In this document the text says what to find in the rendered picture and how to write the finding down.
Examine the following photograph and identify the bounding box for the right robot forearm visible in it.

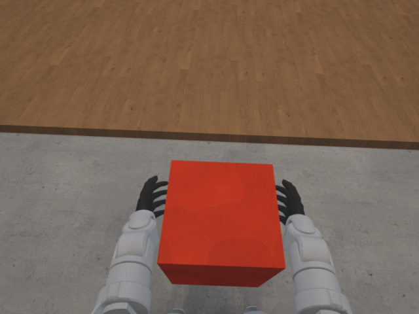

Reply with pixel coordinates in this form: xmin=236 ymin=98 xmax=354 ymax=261
xmin=283 ymin=214 xmax=353 ymax=314

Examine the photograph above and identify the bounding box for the left robot forearm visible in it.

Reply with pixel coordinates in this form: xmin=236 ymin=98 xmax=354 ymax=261
xmin=91 ymin=210 xmax=158 ymax=314

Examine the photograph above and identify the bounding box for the carton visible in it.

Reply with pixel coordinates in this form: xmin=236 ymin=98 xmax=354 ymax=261
xmin=157 ymin=160 xmax=285 ymax=287

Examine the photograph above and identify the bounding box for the right robot hand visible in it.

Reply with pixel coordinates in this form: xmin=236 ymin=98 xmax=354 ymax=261
xmin=276 ymin=179 xmax=305 ymax=225

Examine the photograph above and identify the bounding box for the left robot hand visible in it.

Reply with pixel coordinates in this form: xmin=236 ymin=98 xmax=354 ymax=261
xmin=136 ymin=175 xmax=168 ymax=218

